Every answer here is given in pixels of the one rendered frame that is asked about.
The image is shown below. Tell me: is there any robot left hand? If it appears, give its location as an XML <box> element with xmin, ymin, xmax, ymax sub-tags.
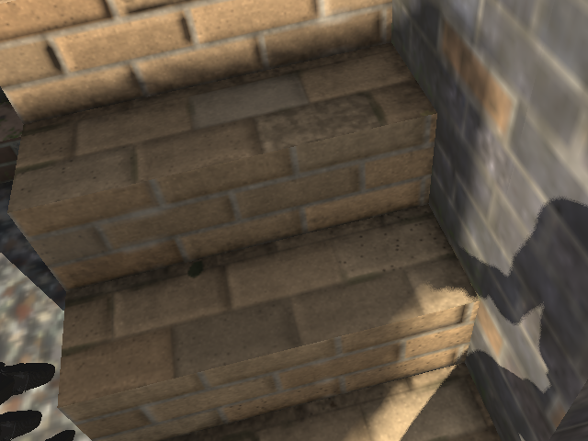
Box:
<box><xmin>0</xmin><ymin>362</ymin><xmax>75</xmax><ymax>441</ymax></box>

